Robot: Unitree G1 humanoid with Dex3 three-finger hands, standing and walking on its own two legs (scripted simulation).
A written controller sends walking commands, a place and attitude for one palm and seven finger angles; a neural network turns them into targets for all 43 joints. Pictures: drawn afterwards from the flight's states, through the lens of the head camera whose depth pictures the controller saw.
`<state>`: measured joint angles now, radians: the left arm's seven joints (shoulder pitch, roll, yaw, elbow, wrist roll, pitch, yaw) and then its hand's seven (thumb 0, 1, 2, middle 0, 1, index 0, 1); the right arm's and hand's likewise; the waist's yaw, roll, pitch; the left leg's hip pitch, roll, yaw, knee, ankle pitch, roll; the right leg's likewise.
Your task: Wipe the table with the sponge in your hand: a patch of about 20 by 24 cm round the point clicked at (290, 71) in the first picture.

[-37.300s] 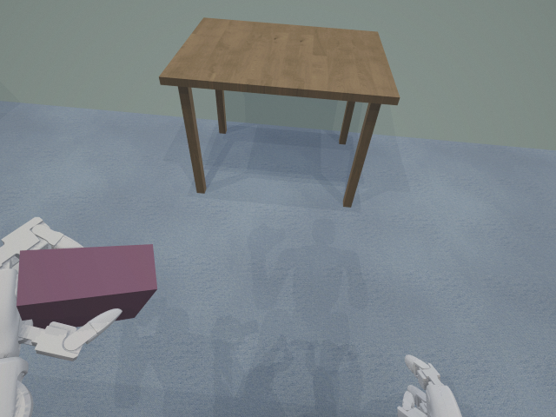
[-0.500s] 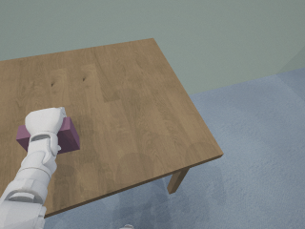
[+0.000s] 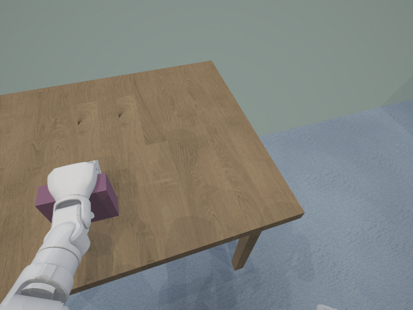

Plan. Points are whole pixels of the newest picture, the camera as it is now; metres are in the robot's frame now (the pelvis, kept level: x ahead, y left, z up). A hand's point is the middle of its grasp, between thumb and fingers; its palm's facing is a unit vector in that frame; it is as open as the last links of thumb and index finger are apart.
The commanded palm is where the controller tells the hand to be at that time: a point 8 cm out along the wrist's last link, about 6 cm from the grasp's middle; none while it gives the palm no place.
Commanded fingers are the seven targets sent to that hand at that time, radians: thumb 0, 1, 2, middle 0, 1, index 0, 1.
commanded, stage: wipe back along the first lane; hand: left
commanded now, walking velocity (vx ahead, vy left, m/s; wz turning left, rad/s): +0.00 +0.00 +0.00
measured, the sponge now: (84, 206) +0.34 +0.30 -0.06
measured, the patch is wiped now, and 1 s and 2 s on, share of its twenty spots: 0.95 1.00 1.00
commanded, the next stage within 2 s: lift the sponge slowly off the table in 0.72 s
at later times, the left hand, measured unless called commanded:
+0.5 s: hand (84, 217) +0.29 +0.27 -0.02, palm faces -0.09 -0.04 -1.00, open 9.4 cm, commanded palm +0.25 +0.25 +0.02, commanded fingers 0.00 0.10 1.30 -1.20 -1.60 -1.20 -1.60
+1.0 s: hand (83, 237) +0.25 +0.26 -0.02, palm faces -0.11 -0.06 -0.99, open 9.4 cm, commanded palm +0.22 +0.25 +0.04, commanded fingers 0.00 0.10 1.30 -1.20 -1.60 -1.20 -1.60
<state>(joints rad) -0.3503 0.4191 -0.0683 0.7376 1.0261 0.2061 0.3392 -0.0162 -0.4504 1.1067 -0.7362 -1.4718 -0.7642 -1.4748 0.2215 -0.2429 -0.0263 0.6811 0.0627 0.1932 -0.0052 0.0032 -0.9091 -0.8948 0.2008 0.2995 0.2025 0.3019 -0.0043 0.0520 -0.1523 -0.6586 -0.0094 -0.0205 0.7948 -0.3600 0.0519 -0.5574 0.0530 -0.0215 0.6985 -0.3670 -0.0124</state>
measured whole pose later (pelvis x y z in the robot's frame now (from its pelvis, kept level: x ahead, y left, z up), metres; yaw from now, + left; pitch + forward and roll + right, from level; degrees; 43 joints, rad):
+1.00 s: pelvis +0.00 -0.02 +0.01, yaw +0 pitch +7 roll -2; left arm 0.01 0.36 -0.10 0.38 1.01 0.25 0.31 0.01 -0.45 1.10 -0.74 -1.47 -0.77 -1.47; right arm 0.13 -0.24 -0.02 0.64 0.06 0.14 -0.03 0.01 -0.91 -0.90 0.20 0.30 0.20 0.30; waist 0.04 0.06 -0.11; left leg -0.51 -0.01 -0.02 0.73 -0.34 0.03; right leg -0.43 0.06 -0.02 0.68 -0.36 -0.04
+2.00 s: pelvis -0.01 -0.02 +0.02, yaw +1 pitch +0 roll -1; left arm 0.07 0.38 -0.10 0.20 0.97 0.22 0.17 0.00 -0.49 1.10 -0.79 -1.40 -0.82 -1.41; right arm 0.06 -0.24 -0.01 0.69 0.05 0.10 -0.05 0.01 -0.91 -0.90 0.20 0.30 0.20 0.30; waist 0.10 0.08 -0.04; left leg -0.30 -0.01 -0.02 0.56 -0.26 0.02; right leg -0.22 0.05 -0.01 0.51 -0.29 -0.04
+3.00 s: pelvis +0.00 -0.03 +0.03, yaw +0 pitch -4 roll -1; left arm 0.06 0.43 -0.09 0.02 0.93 0.29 0.02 0.00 -0.48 1.10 -0.79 -1.40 -0.82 -1.41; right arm 0.01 -0.26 0.02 0.69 0.05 0.11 -0.04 0.01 -0.91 -0.90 0.20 0.30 0.20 0.30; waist 0.11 0.10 0.00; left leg -0.15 -0.01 -0.01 0.42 -0.21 0.02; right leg -0.08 0.05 0.00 0.37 -0.23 -0.04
